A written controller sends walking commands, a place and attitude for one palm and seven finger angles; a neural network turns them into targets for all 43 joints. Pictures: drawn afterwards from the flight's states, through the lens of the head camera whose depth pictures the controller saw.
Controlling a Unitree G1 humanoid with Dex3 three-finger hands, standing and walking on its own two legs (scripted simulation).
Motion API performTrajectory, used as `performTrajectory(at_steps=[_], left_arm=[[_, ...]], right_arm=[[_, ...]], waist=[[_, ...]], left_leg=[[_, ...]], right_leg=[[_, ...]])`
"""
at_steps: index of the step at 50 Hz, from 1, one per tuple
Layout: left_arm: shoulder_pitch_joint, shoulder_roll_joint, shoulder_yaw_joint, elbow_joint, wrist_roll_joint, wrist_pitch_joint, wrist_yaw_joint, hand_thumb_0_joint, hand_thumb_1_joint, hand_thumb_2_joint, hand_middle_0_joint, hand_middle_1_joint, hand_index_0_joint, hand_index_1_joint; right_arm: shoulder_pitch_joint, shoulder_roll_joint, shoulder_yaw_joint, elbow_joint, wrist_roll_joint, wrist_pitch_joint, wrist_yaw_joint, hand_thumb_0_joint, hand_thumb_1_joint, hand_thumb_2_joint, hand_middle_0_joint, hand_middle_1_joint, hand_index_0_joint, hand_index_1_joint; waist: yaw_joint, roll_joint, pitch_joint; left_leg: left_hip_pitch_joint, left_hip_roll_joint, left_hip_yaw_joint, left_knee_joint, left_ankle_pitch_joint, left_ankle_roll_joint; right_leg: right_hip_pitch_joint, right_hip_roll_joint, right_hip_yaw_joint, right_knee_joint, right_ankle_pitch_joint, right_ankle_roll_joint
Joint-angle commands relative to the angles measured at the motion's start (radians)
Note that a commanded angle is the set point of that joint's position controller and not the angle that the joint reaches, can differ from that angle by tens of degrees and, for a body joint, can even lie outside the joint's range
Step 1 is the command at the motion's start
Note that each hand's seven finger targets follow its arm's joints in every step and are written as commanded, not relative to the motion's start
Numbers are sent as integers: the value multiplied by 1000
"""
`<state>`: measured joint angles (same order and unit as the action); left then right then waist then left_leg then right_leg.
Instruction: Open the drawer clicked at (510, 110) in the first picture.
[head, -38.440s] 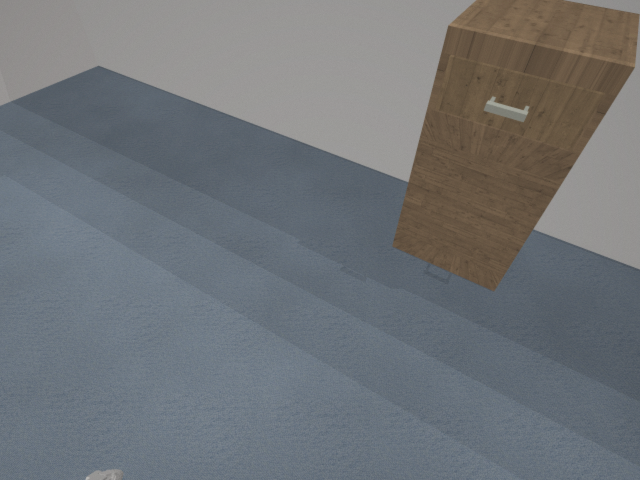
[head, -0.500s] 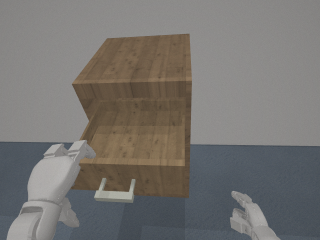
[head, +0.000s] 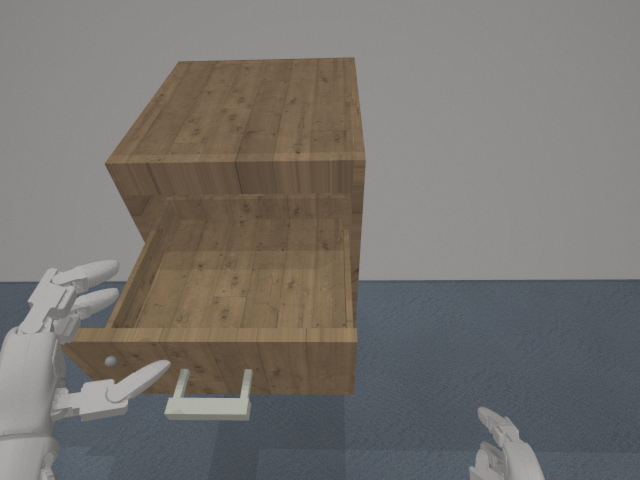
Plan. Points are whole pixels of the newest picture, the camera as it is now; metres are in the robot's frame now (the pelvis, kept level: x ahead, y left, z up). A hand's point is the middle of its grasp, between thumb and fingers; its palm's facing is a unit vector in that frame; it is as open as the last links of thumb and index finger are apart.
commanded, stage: draw the hand back to the body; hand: left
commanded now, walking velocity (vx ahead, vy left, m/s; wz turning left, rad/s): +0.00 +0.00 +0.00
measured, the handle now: (212, 393) +0.24 +0.18 -0.04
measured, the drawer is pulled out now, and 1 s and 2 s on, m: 0.29 0.29 0.29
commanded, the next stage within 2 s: step back with the hand held close in 0.50 s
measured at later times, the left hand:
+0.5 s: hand (79, 368) +0.18 +0.24 +0.15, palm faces +0.40 -0.83 -0.38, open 7.6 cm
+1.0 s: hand (71, 384) +0.16 +0.25 +0.14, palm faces +0.27 -0.83 -0.48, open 7.4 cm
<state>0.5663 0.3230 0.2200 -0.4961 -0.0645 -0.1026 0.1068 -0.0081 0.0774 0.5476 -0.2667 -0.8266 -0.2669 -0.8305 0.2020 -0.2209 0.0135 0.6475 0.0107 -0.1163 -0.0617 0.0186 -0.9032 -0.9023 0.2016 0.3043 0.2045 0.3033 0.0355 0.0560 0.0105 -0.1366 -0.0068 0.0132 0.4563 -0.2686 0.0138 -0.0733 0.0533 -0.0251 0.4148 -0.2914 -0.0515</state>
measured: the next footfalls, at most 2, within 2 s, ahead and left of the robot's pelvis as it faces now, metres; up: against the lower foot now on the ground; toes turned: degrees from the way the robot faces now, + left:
right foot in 1.74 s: -0.15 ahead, -0.12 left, +0.00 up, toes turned +0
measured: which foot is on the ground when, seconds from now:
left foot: down 0.00-1.00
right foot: down 0.00-1.00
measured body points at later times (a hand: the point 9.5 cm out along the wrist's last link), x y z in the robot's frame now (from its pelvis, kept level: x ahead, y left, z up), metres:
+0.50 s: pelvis +0.00 +0.00 +0.00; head -0.01 -0.02 +0.45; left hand +0.15 +0.28 +0.17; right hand +0.21 -0.20 -0.08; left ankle -0.01 +0.11 -0.74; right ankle -0.04 -0.08 -0.74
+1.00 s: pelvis -0.03 +0.01 +0.00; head -0.01 +0.02 +0.45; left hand +0.14 +0.29 +0.17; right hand +0.14 -0.24 -0.08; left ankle -0.01 +0.11 -0.74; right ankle -0.04 -0.08 -0.74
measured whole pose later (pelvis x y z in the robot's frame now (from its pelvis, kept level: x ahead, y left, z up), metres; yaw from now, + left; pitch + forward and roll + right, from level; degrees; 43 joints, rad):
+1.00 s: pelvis -0.03 +0.01 +0.00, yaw +0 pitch +2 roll -1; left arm 0.67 0.41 0.35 -0.58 -0.05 -0.15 0.11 0.01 0.89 0.90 -0.21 -0.30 -0.21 -0.30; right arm 0.19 -0.22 -0.02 0.56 0.02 -0.02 -0.07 0.02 -0.90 -0.90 0.20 0.30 0.20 0.30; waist -0.03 0.00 0.01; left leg -0.31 -0.01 0.01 0.52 -0.24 0.03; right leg -0.25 0.04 -0.03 0.48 -0.27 -0.03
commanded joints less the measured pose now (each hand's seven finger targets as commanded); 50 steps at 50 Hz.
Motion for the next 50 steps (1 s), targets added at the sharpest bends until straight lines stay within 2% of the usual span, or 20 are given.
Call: performTrajectory(at_steps=[1, 7, 8, 10, 15, 17, 19, 20, 30, 31, 32, 33, 35, 37, 38, 42, 43, 46, 48, 50], left_arm=[[-46, 148, 128, -209, -2, -66, 26, 0, 410, 690, -235, -615, -235, -615], [-37, 164, 163, -192, -6, -60, 31, 0, 620, 780, -220, -480, -220, -480], [-49, 171, 169, -191, -6, -58, 32, 0, 655, 795, -218, -458, -218, -458], [-43, 170, 176, -178, -6, -57, 34, 0, 725, 825, -213, -413, -213, -413], [-65, 153, 147, -184, -7, -48, 30, 0, 900, 900, -200, -300, -200, -300], [-71, 164, 158, -193, -6, -48, 31, 0, 900, 900, -200, -300, -200, -300], [-75, 167, 158, -199, -5, -48, 33, 0, 900, 900, -200, -300, -200, -300], [-65, 166, 161, -187, -6, -47, 34, 0, 900, 900, -200, -300, -200, -300], [-61, 164, 162, -191, -6, -46, 32, 0, 900, 900, -200, -300, -200, -300], [-211, 329, 328, -311, -1, -99, 40, 0, 900, 900, -200, -300, -200, -300], [-121, 238, 270, -214, 6, -108, 31, 0, 900, 900, -200, -300, -200, -300], [-112, 230, 258, -237, 11, -119, 24, 0, 900, 900, -200, -300, -200, -300], [0, 165, 211, -181, 14, -118, 16, 0, 900, 900, -200, -300, -200, -300], [38, 160, 205, -189, 15, -114, 17, 0, 900, 900, -200, -300, -200, -300], [46, 166, 209, -204, 15, -114, 20, 0, 900, 900, -200, -300, -200, -300], [84, 212, 251, -248, 12, -118, 27, 0, 900, 900, -200, -300, -200, -300], [78, 229, 259, -277, 11, -120, 31, 0, 900, 900, -200, -300, -200, -300], [105, 235, 270, -310, 8, -123, 38, 0, 900, 900, -200, -300, -200, -300], [113, 255, 283, -340, 10, -125, 48, 0, 900, 900, -200, -300, -200, -300], [128, 236, 274, -327, 7, -125, 49, 0, 900, 900, -200, -300, -200, -300]], right_arm=[[-171, -89, -38, -185, 7, -54, -11, 0, -900, -900, 200, 300, 200, 300], [-168, -89, -41, -179, 9, -46, -11, 0, -900, -900, 200, 300, 200, 300], [-173, -89, -41, -176, 10, -45, -12, 0, -900, -900, 200, 300, 200, 300], [-168, -87, -41, -174, 10, -43, -12, 0, -900, -900, 200, 300, 200, 300], [-170, -90, -38, -181, 8, -42, -8, 0, -900, -900, 200, 300, 200, 300], [-171, -91, -37, -186, 8, -42, -7, 0, -900, -900, 200, 300, 200, 300], [-173, -88, -35, -182, 8, -43, -7, 0, -900, -900, 200, 300, 200, 300], [-172, -86, -34, -180, 8, -41, -6, 0, -900, -900, 200, 300, 200, 300], [-174, -87, -34, -186, 9, -38, -3, 0, -900, -900, 200, 300, 200, 300], [-113, -114, -38, -231, 14, -24, -5, 0, -900, -900, 200, 300, 200, 300], [-119, -102, -39, -198, 2, -13, -6, 0, -900, -900, 200, 300, 200, 300], [-113, -113, -46, -213, 2, -10, -4, 0, -900, -900, 200, 300, 200, 300], [-120, -112, -49, -220, 4, 3, 0, 0, -900, -900, 200, 300, 200, 300], [-118, -117, -58, -233, 7, 19, 0, 0, -900, -900, 200, 300, 200, 300], [-119, -120, -63, -233, 7, 23, -3, 0, -900, -900, 200, 300, 200, 300], [-132, -112, -70, -249, 16, 45, -5, 0, -900, -900, 200, 300, 200, 300], [-129, -118, -73, -248, 16, 47, -9, 0, -900, -900, 200, 300, 200, 300], [-132, -111, -70, -263, 15, 48, -12, 0, -900, -900, 200, 300, 200, 300], [-131, -114, -73, -262, 10, 43, -18, 0, -900, -900, 200, 300, 200, 300], [-125, -107, -67, -264, 8, 37, -16, 0, -900, -900, 200, 300, 200, 300]], waist=[[15, -13, -77], [18, -10, -90], [17, 21, -76], [16, -2, -71], [12, -6, -70], [16, -27, -81], [14, 11, -70], [16, -7, -68], [18, 17, -71], [-17, -7, 9], [-31, -80, -4], [-32, -63, -22], [-36, -51, -90], [-40, -60, -123], [-42, -41, -139], [-39, -65, -166], [-41, -22, -169], [-35, -12, -167], [-33, 44, -172], [-32, 34, -164]], left_leg=[[71, 41, -12, -35, 283, 8], [71, 40, -18, -37, 295, 6], [68, 36, -15, -37, 289, 4], [67, 39, -18, -38, 302, 4], [74, 40, -20, -43, 283, 5], [71, 39, -26, -44, 282, 6], [68, 38, -23, -43, 277, 3], [64, 39, -26, -45, 279, 2], [59, 39, -29, -46, 270, 0], [-5, 54, -79, -16, 216, 23], [-10, 49, -84, 10, 187, 27], [-3, 44, -82, 21, 200, 25], [1, 54, -71, 38, 268, 26], [-11, 71, -76, 39, 352, 24], [-10, 77, -77, 36, 387, 23], [-56, 93, -85, 34, 398, 21], [-62, 96, -93, 29, 406, 21], [-108, 115, -120, 5, 383, 27], [-144, 129, -136, -13, 367, 32], [-187, 138, -144, -25, 301, 36]], right_leg=[[-70, -75, 13, -70, 309, 33], [-64, -74, 9, -67, 313, 32], [-67, -74, 14, -77, 310, 29], [-69, -72, 5, -71, 316, 31], [-79, -72, 4, -74, 295, 34], [-71, -72, 4, -70, 291, 33], [-74, -75, 9, -75, 291, 31], [-72, -73, 4, -72, 291, 31], [-72, -73, 4, -72, 276, 30], [-155, -112, 111, -121, 329, 30], [-155, -130, 111, -127, 335, 30], [-156, -139, 120, -122, 374, 24], [-122, -153, 112, -85, 419, 28], [-97, -149, 100, -51, 463, 32], [-92, -149, 95, -38, 475, 30], [-90, -150, 89, -1, 451, 28], [-92, -151, 89, 8, 435, 20], [-96, -128, 77, 37, 358, 26], [-82, -117, 70, 56, 323, 28], [-87, -109, 70, 72, 262, 32]])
